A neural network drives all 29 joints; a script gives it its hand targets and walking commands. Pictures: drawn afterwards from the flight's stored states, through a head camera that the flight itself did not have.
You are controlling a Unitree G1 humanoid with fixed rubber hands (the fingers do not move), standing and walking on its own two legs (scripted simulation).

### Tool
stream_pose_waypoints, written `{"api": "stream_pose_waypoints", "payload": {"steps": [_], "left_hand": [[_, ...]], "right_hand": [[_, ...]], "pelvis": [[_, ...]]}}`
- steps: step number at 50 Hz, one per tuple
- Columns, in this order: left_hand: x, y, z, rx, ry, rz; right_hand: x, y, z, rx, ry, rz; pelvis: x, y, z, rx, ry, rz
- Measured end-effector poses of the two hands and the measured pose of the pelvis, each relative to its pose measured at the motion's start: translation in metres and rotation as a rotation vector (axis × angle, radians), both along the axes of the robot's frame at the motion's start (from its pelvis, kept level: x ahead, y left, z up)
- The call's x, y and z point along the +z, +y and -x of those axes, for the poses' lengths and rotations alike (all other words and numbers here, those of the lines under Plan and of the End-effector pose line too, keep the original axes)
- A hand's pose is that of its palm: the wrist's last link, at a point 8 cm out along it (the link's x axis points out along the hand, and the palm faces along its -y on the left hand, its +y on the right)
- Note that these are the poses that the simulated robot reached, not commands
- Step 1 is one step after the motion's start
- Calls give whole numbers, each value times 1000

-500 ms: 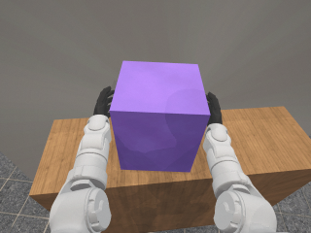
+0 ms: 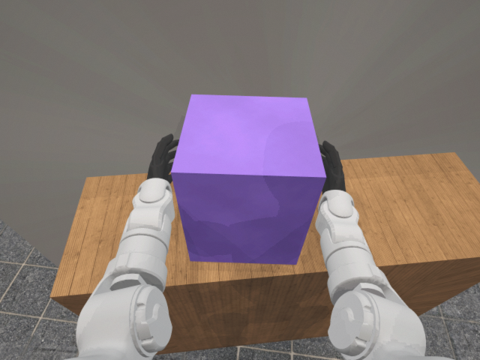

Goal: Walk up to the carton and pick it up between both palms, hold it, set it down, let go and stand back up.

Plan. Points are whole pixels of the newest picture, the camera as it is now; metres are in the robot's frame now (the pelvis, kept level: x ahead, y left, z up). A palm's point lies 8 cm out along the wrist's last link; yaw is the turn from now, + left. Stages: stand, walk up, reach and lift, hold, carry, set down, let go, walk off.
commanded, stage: set down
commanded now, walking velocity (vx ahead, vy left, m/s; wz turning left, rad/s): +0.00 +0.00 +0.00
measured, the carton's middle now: (246, 183) +0.44 +0.01 +0.04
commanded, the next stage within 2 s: none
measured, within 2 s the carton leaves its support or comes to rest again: rests again in 0.06 s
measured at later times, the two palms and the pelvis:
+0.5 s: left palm (161, 184) +0.41 +0.16 +0.07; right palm (333, 192) +0.40 -0.14 +0.06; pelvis -0.01 +0.00 +0.00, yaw +0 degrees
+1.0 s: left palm (161, 180) +0.42 +0.16 +0.07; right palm (333, 188) +0.40 -0.14 +0.07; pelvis -0.02 +0.00 +0.00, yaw -2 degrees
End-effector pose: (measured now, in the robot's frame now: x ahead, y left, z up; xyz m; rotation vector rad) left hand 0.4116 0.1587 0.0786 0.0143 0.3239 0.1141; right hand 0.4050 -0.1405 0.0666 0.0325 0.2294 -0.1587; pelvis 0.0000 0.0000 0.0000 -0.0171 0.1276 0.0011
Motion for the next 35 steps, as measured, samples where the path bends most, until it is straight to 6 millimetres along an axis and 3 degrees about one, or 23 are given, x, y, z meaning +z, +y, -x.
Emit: {"api": "stream_pose_waypoints", "payload": {"steps": [35], "left_hand": [[-7,-2,4,-12,-16,13]], "right_hand": [[-2,-3,7,-8,-3,7]], "pelvis": [[1,-1,11,-8,6,-5]]}}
